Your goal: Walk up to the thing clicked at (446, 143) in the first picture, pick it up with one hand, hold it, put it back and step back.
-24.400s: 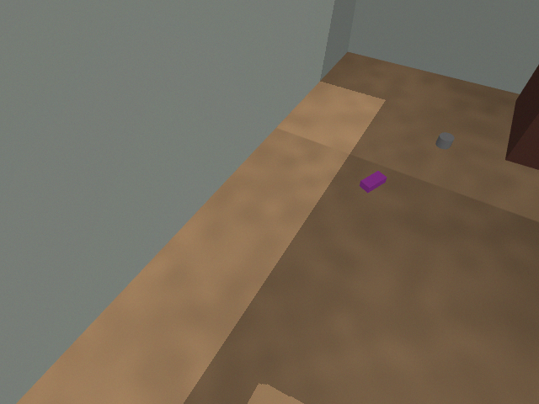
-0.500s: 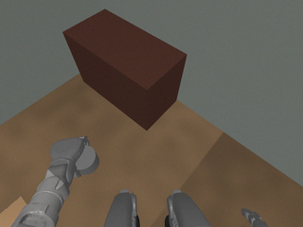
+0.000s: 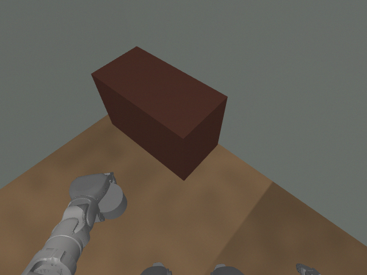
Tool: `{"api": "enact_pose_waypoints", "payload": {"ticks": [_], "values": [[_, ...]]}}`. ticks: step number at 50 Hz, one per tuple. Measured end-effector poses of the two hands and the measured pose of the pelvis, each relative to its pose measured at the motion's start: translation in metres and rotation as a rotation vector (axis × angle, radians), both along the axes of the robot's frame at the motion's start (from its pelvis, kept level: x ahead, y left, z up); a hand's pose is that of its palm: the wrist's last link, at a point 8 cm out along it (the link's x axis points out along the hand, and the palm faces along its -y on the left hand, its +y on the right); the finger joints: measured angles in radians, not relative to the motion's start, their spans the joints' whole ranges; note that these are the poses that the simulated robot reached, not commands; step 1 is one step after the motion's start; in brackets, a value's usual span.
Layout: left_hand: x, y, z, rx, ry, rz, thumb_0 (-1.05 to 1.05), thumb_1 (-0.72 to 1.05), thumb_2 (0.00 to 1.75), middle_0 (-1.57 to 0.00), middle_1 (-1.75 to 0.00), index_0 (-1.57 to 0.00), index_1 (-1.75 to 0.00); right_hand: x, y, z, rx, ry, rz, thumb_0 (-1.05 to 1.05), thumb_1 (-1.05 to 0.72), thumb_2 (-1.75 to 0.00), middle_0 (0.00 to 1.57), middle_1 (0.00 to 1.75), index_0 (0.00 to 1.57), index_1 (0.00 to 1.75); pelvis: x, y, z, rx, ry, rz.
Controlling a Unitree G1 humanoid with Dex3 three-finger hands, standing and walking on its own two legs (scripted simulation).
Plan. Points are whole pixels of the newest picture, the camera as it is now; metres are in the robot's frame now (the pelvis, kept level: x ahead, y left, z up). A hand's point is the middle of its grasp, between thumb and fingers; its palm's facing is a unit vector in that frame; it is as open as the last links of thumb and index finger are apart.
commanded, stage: hold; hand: left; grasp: from above
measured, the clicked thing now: (110, 201) +0.32 +0.21 -0.12
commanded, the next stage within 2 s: crouch in 1.98 s
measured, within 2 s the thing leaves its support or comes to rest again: neither
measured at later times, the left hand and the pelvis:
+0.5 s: hand (92, 190) +0.33 +0.23 -0.05, palm faces -0.44 -0.06 -0.89, open 10.2 cm; pelvis +0.02 +0.00 +0.03, yaw +0 degrees
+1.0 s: hand (87, 193) +0.31 +0.23 -0.02, palm faces -0.46 -0.06 -0.89, open 10.3 cm; pelvis +0.01 +0.00 +0.04, yaw +0 degrees
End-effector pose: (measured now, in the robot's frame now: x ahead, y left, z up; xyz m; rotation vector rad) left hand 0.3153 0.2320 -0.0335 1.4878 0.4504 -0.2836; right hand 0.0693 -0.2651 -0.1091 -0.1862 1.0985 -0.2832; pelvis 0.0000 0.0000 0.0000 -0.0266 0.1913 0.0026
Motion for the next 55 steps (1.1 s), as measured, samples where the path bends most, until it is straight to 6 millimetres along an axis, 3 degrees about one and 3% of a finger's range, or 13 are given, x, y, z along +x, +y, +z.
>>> {"api": "enact_pose_waypoints", "payload": {"ticks": [24,55], "values": [[0.017,-0.002,0.044,0.001,-0.007,-0.027,0.03,0.02,0.58,-0.94,-0.74,-0.57,-0.68,0.032,-0.006,0.029,0.004,-0.056,-0.001,0.0,-0.9,-0.9,0.2,0.3,0.2,0.3,0.02,0.0,0.025,0.009,-0.074,-0.003],[-0.003,-0.002,0.073,-0.006,0.007,-0.042,0.02,0.01,0.6,-0.9,-0.8,-0.56,-0.69,0.052,0.004,0.039,0.036,-0.113,0.041,0.0,-0.9,-0.9,0.2,0.3,0.2,0.3,0.013,0.0,0.037,0.016,-0.147,-0.002]]}}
